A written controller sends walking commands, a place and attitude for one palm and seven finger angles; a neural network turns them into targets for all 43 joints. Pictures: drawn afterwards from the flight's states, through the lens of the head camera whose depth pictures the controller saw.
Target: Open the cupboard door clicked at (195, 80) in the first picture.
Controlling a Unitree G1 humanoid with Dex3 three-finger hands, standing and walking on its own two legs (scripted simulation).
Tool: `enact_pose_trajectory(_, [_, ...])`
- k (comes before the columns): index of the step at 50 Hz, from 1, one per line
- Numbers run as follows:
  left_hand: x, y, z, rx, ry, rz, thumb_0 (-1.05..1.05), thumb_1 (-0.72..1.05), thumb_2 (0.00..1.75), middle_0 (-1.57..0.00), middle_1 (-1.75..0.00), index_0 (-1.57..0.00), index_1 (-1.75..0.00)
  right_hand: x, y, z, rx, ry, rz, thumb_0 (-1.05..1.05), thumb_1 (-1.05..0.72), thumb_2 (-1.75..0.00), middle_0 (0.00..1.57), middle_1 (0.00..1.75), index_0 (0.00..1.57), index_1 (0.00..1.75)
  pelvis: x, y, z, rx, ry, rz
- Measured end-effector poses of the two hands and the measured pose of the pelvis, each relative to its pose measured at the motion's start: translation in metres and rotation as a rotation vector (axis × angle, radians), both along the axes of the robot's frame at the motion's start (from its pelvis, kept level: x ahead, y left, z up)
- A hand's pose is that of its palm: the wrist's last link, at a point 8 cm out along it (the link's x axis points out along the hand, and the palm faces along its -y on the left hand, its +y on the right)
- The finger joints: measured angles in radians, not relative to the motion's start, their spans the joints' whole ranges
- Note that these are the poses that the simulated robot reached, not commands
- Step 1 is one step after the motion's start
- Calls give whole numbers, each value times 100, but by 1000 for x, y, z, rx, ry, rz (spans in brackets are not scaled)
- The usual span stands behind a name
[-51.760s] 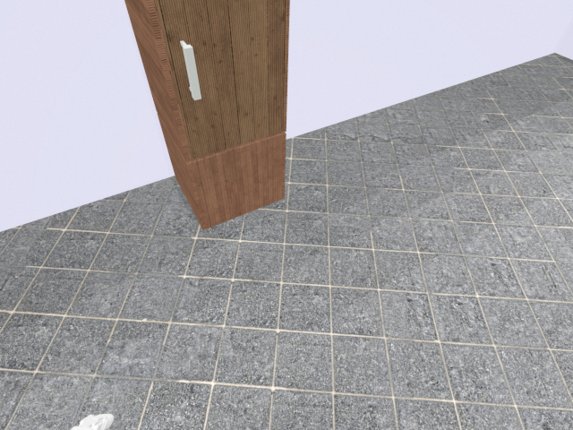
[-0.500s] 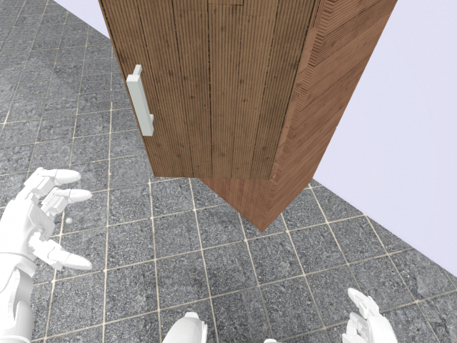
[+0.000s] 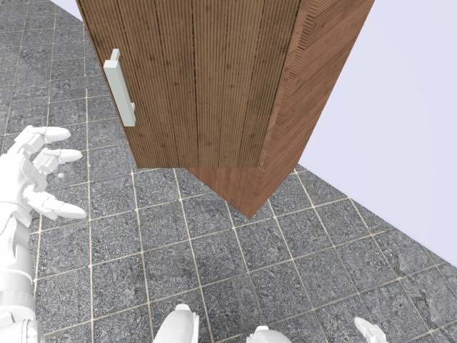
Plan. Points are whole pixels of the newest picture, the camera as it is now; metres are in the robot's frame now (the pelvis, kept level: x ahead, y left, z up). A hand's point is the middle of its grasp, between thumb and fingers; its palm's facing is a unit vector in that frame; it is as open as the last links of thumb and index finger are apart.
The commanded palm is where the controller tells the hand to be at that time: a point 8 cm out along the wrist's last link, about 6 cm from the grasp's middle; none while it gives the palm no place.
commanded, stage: move the hooked fingers beside the handle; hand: left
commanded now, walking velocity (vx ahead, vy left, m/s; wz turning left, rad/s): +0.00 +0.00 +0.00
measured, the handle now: (123, 89) +0.59 +0.24 +0.06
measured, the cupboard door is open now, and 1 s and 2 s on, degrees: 43 43 43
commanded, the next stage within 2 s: slide the fingers in behind the handle in 1.90 s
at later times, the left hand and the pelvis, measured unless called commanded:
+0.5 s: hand (71, 142) +0.44 +0.30 +0.06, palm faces +0.10 -0.99 +0.00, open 14.0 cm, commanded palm +0.42 +0.33 +0.06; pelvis +0.00 +0.01 -0.01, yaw -1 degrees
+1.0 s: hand (80, 112) +0.51 +0.30 +0.06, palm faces +0.10 -0.99 +0.00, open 14.0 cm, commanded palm +0.51 +0.33 +0.06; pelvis +0.00 +0.01 -0.03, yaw -2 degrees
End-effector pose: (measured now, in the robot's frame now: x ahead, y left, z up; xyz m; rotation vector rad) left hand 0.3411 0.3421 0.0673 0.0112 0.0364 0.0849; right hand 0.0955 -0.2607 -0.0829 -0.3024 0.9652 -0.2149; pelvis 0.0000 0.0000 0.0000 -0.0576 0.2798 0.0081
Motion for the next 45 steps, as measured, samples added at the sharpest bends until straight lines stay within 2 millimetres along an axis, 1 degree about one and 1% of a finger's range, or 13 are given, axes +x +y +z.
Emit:
enact_pose_trajectory(4, [10, 4, -5, 1, -2, 8, -1, -50, 30, -30, -120, -30, -120, -12, 0, -4, -9, 53, -13, 1, -91, -90, 20, 30, 21, 30, 0, 3, -2, -4, 13, 0])
enact_pose_trajectory(8, [23, 3, -7, 1, -21, 2, -2, -50, 30, -30, -120, -30, -120, -21, 0, -6, -20, 97, -25, 1, -91, -90, 21, 30, 21, 30, 0, 6, -4, -9, 24, 1])
enact_pose_trajectory(17, [53, -1, -3, -3, -21, -12, -2, -50, 30, -30, -120, -30, -120, -28, 5, -7, -20, 137, -47, 1, -91, -90, 21, 30, 21, 30, 2, 10, -4, -13, 41, -3])
enact_pose_trajectory(26, [73, 8, -4, -5, -13, 20, -1, -50, 30, -30, -120, -30, -120, -40, 3, -12, -23, 194, -59, 1, -91, -90, 21, 30, 21, 30, 2, 9, -9, -16, 64, -9])
enact_pose_trajectory(32, [89, 8, -4, 6, -27, 4, -2, -50, 30, -30, -120, -30, -120, -55, -2, -17, -41, 261, -75, 1, -91, -90, 21, 30, 21, 30, 0, 8, -14, -23, 87, -7])
enact_pose_trajectory(35, [98, 5, -5, -8, -25, -4, -2, -50, 30, -30, -120, -30, -120, -63, -5, -18, -48, 290, -88, 1, -91, -90, 21, 30, 21, 30, -1, 7, -16, -25, 98, -9])
enact_pose_trajectory(39, [111, 8, -8, -29, -7, 10, -2, -50, 30, -30, -120, -30, -120, -73, -8, -18, -59, 311, -114, 1, -91, -90, 21, 30, 21, 30, -1, 6, -20, -29, 113, -17])
enact_pose_trajectory(45, [129, 12, -3, -7, -21, 24, -2, -50, 30, -30, -120, -30, -120, -90, -8, -20, -65, 363, -139, 1, -91, -90, 21, 30, 21, 30, -2, 5, -24, -36, 136, -24])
